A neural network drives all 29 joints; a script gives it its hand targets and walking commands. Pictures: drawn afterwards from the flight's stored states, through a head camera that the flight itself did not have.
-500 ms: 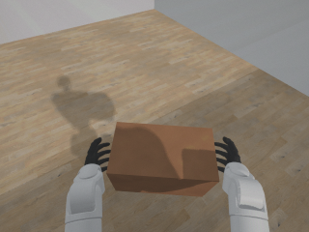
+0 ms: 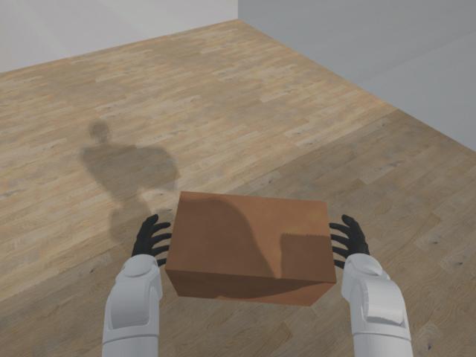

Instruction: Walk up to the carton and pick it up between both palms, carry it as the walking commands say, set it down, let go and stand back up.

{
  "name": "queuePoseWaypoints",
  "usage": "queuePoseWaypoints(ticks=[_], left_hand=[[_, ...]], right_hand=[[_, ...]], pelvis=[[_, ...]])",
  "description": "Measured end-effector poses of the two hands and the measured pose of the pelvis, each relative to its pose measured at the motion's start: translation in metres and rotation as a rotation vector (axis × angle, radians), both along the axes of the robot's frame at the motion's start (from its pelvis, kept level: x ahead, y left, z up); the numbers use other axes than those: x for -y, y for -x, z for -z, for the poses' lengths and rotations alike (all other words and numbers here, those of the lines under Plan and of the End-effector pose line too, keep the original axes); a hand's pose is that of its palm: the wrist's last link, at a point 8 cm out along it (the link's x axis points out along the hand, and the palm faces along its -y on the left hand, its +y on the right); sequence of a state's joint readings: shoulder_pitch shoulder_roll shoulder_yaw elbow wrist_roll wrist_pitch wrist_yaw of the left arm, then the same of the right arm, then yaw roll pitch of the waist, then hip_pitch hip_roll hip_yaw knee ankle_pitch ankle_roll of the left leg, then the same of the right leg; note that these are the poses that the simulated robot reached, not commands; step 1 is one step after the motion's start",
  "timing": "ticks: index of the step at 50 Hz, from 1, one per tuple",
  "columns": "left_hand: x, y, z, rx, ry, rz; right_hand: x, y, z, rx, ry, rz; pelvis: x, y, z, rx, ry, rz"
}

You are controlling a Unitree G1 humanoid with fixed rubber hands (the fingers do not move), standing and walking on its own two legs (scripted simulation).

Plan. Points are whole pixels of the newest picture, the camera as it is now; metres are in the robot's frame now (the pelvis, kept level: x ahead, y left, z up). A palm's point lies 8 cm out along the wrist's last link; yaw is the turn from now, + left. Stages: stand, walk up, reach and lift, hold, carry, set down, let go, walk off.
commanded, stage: carry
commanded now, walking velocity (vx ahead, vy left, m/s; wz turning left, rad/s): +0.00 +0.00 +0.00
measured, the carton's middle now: (248, 251) +0.32 -0.01 -0.03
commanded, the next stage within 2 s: hold in 0.18 s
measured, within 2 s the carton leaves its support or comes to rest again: neither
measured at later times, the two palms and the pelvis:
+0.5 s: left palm (162, 246) +0.29 +0.14 +0.04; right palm (370, 250) +0.28 -0.20 +0.05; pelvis +0.01 -0.01 +0.00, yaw +0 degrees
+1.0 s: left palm (172, 249) +0.32 +0.14 -0.02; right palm (356, 247) +0.32 -0.21 -0.02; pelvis +0.04 -0.03 +0.00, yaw -1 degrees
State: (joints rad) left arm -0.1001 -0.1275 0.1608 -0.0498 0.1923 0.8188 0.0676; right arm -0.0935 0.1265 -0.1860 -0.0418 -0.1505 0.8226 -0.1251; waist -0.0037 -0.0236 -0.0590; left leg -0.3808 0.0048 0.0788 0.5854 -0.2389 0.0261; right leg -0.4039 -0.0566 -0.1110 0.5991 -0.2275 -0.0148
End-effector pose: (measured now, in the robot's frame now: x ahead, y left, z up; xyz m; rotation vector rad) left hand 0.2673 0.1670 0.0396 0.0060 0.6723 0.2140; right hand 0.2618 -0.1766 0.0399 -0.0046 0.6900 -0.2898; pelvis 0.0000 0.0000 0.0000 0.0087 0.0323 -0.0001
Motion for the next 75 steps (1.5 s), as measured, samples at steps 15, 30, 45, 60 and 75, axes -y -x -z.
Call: queuePoseWaypoints(ticks=[15,30,45,60,75], left_hand=[[0.002,-0.002,0.007,-0.002,-0.015,0.013],[0.030,-0.034,0.008,0.002,-0.043,0.084],[0.028,-0.049,0.037,-0.022,-0.053,0.035],[0.013,-0.062,0.104,-0.117,0.029,0.124],[0.005,-0.060,0.182,-0.126,0.049,0.070]], right_hand=[[0.002,-0.006,0.004,0.003,-0.006,-0.004],[0.031,-0.026,0.001,0.029,-0.043,0.045],[0.029,-0.061,0.034,0.016,-0.040,-0.013],[0.022,-0.045,0.098,-0.083,-0.039,0.000],[0.012,-0.051,0.158,-0.059,0.005,-0.031]], pelvis=[[0.000,-0.002,-0.001,0.017,-0.005,-0.003],[0.014,-0.009,-0.003,0.070,-0.013,0.002],[0.029,-0.029,-0.002,0.041,-0.004,0.019],[0.006,-0.036,0.005,-0.115,0.039,0.029],[-0.034,-0.008,0.037,-0.385,0.071,0.019]])
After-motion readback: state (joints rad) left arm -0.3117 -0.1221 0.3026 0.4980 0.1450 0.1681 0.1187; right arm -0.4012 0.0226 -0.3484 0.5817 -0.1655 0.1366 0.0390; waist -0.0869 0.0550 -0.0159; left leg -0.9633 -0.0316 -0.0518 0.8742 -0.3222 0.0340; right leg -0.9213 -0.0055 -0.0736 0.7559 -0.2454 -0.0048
